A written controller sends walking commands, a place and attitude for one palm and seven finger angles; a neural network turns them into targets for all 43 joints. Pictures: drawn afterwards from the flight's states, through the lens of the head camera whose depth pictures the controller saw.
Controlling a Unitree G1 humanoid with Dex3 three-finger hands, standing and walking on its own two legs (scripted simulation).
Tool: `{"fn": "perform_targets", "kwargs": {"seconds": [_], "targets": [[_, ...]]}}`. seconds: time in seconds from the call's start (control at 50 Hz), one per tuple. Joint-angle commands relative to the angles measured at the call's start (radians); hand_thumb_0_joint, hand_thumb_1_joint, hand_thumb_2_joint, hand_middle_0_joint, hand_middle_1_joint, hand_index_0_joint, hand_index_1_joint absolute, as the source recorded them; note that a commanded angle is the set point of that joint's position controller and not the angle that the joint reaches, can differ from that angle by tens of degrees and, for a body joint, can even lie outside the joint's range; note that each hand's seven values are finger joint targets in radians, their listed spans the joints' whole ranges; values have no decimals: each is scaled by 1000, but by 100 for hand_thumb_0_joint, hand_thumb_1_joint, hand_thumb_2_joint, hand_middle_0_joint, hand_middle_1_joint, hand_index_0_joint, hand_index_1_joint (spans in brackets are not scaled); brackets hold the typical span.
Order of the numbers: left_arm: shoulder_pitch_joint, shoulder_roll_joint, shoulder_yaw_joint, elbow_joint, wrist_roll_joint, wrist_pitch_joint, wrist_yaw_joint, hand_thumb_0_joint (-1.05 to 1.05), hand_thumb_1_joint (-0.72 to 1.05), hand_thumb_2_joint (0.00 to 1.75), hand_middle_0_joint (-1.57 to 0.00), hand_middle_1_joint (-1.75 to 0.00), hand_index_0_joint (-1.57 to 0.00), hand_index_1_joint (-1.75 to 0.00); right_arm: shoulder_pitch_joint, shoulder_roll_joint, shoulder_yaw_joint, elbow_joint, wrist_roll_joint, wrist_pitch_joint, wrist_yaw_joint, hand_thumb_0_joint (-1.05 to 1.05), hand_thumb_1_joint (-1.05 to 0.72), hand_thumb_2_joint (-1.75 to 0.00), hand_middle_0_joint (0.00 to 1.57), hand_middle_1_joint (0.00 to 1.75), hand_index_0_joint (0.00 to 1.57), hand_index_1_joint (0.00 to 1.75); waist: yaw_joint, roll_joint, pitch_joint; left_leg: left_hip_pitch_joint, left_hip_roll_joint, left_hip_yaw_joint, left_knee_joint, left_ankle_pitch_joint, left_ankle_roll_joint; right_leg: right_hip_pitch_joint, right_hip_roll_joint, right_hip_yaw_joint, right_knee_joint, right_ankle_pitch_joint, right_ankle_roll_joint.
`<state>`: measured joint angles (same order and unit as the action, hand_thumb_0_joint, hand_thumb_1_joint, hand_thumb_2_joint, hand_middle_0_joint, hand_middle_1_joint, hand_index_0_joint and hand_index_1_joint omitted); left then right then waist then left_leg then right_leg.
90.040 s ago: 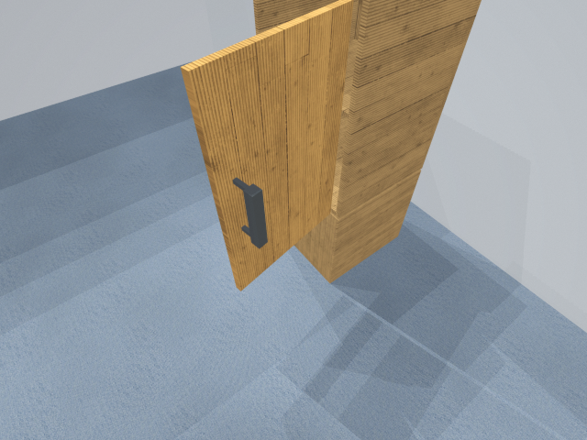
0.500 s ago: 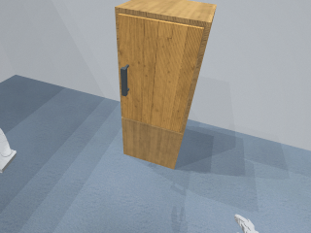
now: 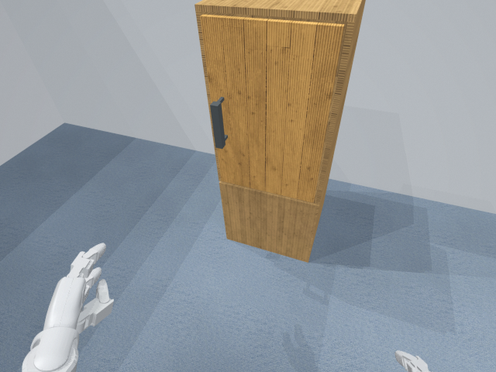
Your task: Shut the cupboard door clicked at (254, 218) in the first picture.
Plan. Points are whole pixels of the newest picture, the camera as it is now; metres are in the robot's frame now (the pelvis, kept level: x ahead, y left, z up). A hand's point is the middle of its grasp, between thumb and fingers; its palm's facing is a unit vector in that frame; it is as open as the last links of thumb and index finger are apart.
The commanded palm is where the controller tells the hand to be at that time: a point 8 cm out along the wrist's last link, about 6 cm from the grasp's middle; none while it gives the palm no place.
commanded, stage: let the arm hang, fingers relaxed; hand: left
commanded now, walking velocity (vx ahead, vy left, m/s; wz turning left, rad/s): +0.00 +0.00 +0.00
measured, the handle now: (220, 122) +0.85 +0.14 -0.04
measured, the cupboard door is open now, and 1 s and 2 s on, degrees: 0 0 0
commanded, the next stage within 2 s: look to check the result in 0.98 s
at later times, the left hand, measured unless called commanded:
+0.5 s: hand out of the picture -0.06 +0.21 -0.15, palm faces +0.02 -0.98 -0.21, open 7.3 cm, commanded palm none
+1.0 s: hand out of the picture -0.02 +0.18 -0.16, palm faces +0.01 -0.99 -0.14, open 7.4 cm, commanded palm none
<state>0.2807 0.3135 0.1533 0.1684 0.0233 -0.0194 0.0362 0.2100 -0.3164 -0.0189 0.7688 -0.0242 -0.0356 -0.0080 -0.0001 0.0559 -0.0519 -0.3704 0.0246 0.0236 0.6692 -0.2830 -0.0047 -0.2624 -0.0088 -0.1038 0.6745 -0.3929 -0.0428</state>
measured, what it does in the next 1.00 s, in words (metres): stands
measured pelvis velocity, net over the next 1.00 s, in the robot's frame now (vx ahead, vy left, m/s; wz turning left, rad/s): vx -0.01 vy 0.03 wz -0.03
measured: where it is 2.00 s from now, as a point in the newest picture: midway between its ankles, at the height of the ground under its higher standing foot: outside the picture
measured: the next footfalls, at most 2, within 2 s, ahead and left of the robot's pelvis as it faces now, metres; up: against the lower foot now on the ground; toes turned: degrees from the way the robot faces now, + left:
none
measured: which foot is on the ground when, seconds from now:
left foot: down 0.00-1.00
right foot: down 0.00-1.00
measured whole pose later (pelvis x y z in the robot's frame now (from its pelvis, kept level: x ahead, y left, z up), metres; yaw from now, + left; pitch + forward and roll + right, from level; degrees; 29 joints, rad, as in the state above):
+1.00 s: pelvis -0.01 +0.03 +0.02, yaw -2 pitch -2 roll +0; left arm 0.34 0.11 0.01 1.13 0.02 0.00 0.03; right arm 0.34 -0.11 0.00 1.12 -0.02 0.01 -0.03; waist -0.01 -0.01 0.01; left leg -0.23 0.00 0.07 0.41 -0.15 0.03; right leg -0.14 -0.02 -0.06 0.43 -0.25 0.00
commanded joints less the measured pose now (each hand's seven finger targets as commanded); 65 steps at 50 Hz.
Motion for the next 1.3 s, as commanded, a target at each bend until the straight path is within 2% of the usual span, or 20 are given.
{"fn": "perform_targets", "kwargs": {"seconds": [0.0,0.02,0.04,0.08,0.1,0.12,0.14,0.16,0.2,0.22,0.28,0.42,0.52,0.64,0.68,0.78,0.86,0.96,1.08,1.28], "targets": [[10,73,-84,277,3,15,-35,0,90,90,-20,-30,-20,-30,-20,-72,-13,-73,-6,7,-1,0,-90,-90,20,30,20,30,-7,-301,-3,72,35,-57,-61,303,20,44,-164,162,-194,510,-27],[-4,76,-89,351,1,14,-30,0,90,90,-20,-30,-20,-30,-17,-61,-11,-45,-9,19,0,0,-90,-90,20,30,20,30,-10,-282,-2,100,26,-49,-78,261,13,40,-172,168,-215,508,-36],[-22,81,-97,411,-2,18,-25,0,90,90,-20,-30,-20,-30,-10,-59,-5,-20,-10,26,1,0,-90,-90,20,30,20,30,-19,-206,7,134,38,-58,-121,305,11,33,-155,154,-209,457,-30],[-23,48,-112,530,-10,24,-20,0,90,90,-20,-30,-20,-30,-18,-39,9,43,-8,29,-2,0,-90,-90,20,30,20,30,-7,0,10,152,69,-92,-208,344,27,59,-103,137,-227,274,5],[-9,39,-115,588,-12,26,-19,0,90,90,-20,-30,-20,-30,-25,-32,14,67,-5,30,-5,0,-90,-90,20,30,20,30,1,53,30,129,76,-100,-238,294,32,80,-91,138,-255,210,10],[7,28,-116,641,-13,25,-19,0,90,90,-20,-30,-20,-30,-27,-19,16,92,-4,31,-9,0,-90,-90,20,30,20,30,6,76,46,114,72,-98,-258,230,31,93,-89,146,-286,182,7],[24,15,-107,676,-8,25,-17,0,90,90,-20,-30,-20,-30,-22,-14,14,105,-3,33,-13,0,-90,-90,20,30,20,30,7,68,62,113,71,-99,-270,184,29,92,-88,145,-314,165,2],[39,-15,-100,703,-6,23,-16,0,90,90,-20,-30,-20,-30,-6,10,9,122,-7,34,-16,0,-90,-90,20,30,20,30,6,105,44,115,69,-92,-278,150,31,108,-95,141,-331,172,-4],[45,-15,-109,757,-10,22,-17,0,90,90,-20,-30,-20,-30,17,20,9,161,-4,37,-18,0,-90,-90,20,30,20,30,4,122,53,119,67,-93,-303,98,29,111,-93,140,-349,164,-9],[49,-16,-111,782,-10,21,-17,0,90,90,-20,-30,-20,-30,30,23,8,177,-3,37,-19,0,-90,-90,20,30,20,30,1,109,56,125,68,-96,-312,90,29,112,-90,136,-354,168,-9],[62,-32,-121,846,-10,20,-17,0,90,90,-20,-30,-20,-30,70,26,3,220,3,37,-24,0,-90,-90,20,30,20,30,-3,0,81,141,80,-105,-338,82,36,96,-87,127,-368,161,-4],[113,-53,-133,942,-12,16,-10,0,90,90,-20,-30,-20,-30,122,43,5,295,10,35,-29,0,-90,-90,20,30,20,30,-5,-86,116,186,80,-83,-349,109,40,65,-93,123,-383,153,3],[144,-69,-135,969,-12,20,-4,0,90,90,-20,-30,-20,-30,143,64,7,324,9,38,-30,0,-90,-90,20,30,20,30,-3,-63,157,161,74,-84,-374,45,41,47,-90,124,-377,117,4],[166,-80,-132,975,-9,19,1,0,90,90,-20,-30,-20,-30,166,80,4,334,10,39,-30,0,-90,-90,20,30,20,30,0,-58,172,137,69,-84,-380,11,42,37,-86,123,-369,102,4],[164,-91,-132,975,-9,21,2,0,90,90,-20,-30,-20,-30,174,94,5,339,7,38,-30,0,-90,-90,20,30,20,30,-2,-38,177,125,66,-90,-388,-9,41,35,-85,124,-362,99,5],[165,-105,-129,969,-7,19,3,0,90,90,-20,-30,-20,-30,187,106,2,336,5,39,-30,0,-90,-90,20,30,20,30,-4,-45,198,105,62,-89,-385,-30,39,16,-81,126,-360,85,5],[165,-106,-126,963,-6,18,4,0,90,90,-20,-30,-20,-30,192,111,-1,333,5,36,-30,0,-90,-90,20,30,20,30,-4,-27,187,111,62,-88,-381,-25,39,12,-82,124,-354,91,5],[159,-106,-124,957,-6,14,4,0,90,90,-20,-30,-20,-30,194,111,-3,329,6,34,-30,0,-90,-90,20,30,20,30,-6,-51,175,128,64,-82,-370,7,40,11,-84,129,-356,107,3],[154,-104,-124,959,-8,13,4,0,90,90,-20,-30,-20,-30,191,106,-2,331,7,34,-31,0,-90,-90,20,30,20,30,-8,-41,170,143,66,-79,-365,21,39,14,-83,132,-359,111,2],[144,-87,-125,961,-9,8,2,0,90,90,-20,-30,-20,-30,172,91,-2,330,9,36,-29,0,-90,-90,20,30,20,30,-10,-69,165,176,68,-65,-346,69,39,8,-90,143,-376,117,0]]}}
